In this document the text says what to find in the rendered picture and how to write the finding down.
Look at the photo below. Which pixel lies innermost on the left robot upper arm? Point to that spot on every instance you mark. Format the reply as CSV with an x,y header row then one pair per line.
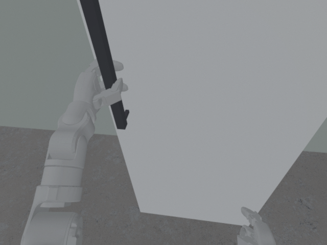
x,y
55,228

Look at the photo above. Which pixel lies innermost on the right robot hand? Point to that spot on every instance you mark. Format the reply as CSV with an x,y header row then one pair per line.
x,y
259,235

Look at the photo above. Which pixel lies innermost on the robot left forearm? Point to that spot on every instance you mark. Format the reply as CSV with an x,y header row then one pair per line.
x,y
65,160

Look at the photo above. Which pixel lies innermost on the fridge door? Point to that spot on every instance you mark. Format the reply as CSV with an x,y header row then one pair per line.
x,y
223,96

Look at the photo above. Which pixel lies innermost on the handle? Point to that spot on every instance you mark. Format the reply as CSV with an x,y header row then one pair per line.
x,y
96,28

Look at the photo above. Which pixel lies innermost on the left robot hand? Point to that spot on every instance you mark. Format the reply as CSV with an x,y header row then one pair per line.
x,y
88,89

